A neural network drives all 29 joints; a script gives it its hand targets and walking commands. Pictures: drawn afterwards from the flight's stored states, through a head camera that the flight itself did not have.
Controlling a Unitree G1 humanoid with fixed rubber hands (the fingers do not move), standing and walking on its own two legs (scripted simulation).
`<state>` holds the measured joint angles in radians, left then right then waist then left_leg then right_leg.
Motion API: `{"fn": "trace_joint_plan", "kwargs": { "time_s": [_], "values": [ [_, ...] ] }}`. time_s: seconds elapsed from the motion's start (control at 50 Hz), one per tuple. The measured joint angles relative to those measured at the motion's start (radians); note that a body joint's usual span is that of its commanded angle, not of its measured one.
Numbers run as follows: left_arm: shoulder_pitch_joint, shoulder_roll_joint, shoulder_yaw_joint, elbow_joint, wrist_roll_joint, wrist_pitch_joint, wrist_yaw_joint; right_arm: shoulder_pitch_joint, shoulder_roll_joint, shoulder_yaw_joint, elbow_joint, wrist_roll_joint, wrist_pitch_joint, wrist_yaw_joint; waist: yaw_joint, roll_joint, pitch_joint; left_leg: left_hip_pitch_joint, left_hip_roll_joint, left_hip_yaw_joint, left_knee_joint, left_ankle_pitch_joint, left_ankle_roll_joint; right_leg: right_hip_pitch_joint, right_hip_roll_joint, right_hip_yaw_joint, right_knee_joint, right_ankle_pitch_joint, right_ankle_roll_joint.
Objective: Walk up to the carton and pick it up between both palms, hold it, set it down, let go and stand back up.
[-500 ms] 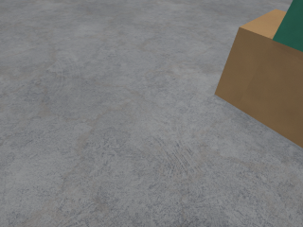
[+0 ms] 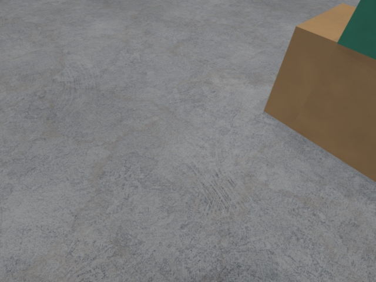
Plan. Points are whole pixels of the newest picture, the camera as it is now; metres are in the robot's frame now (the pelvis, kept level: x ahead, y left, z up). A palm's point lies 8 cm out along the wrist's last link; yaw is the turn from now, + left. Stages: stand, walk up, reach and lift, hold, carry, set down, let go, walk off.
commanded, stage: stand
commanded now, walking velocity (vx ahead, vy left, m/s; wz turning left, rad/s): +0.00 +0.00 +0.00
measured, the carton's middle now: out of the picture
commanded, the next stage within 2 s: walk up in 0.24 s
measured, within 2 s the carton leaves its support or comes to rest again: neither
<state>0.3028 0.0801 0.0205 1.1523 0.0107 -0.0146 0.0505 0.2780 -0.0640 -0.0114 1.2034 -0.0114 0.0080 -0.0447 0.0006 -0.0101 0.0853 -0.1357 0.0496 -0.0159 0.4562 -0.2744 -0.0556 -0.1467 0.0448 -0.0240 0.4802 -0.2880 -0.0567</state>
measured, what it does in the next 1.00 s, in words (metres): walks ahead, turning right: right foot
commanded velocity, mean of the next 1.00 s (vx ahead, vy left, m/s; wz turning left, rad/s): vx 0.00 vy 0.00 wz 0.00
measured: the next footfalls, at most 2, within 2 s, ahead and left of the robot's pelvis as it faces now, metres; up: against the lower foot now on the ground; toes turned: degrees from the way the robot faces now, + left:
right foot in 0.80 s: +0.19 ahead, -0.20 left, +0.00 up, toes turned -19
left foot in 1.16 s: +0.39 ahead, -0.02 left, +0.00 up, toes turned -15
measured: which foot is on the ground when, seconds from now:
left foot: down 0.00-0.84, up 0.86-1.00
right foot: down 0.00-0.60, up 0.62-0.78, down 0.80-1.00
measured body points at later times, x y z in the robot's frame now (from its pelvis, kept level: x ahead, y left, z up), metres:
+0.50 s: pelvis +0.01 -0.01 -0.01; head +0.03 -0.02 +0.44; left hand -0.01 +0.19 -0.17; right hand +0.00 -0.21 -0.17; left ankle -0.02 +0.15 -0.74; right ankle -0.01 -0.08 -0.74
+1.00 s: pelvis +0.14 -0.08 -0.05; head +0.16 -0.11 +0.39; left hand +0.28 +0.16 -0.17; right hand +0.14 -0.37 -0.19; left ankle +0.13 +0.05 -0.66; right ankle +0.15 -0.19 -0.74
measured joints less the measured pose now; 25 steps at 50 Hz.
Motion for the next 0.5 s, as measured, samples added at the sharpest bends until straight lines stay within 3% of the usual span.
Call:
{"fn": "trace_joint_plan", "kwargs": {
  "time_s": [0.44,0.5],
  "values": [
    [-0.005,-0.003,-0.012,0.011,-0.001,-0.009,-0.006,-0.016,-0.021,0.004,0.014,0.004,0.007,-0.006,0.002,0.024,-0.011,0.018,0.022,-0.014,-0.006,-0.015,-0.018,0.030,0.022,-0.013,-0.027,-0.007,-0.017],
    [0.028,0.000,0.023,-0.043,0.002,-0.005,-0.021,-0.006,-0.034,-0.031,-0.041,-0.027,-0.004,-0.005,0.024,0.017,-0.017,-0.028,0.006,-0.007,0.096,-0.116,0.045,-0.032,0.027,0.021,0.069,-0.050,-0.019]
  ]
}}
